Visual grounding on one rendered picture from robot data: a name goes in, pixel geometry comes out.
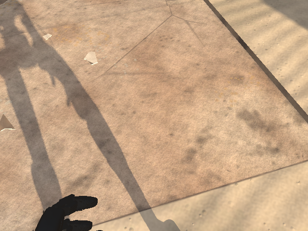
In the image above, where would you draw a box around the robot left hand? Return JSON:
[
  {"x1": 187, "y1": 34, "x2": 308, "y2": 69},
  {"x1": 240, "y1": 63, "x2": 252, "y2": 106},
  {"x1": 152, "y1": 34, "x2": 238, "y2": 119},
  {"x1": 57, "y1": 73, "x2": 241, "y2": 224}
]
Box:
[{"x1": 33, "y1": 194, "x2": 103, "y2": 231}]

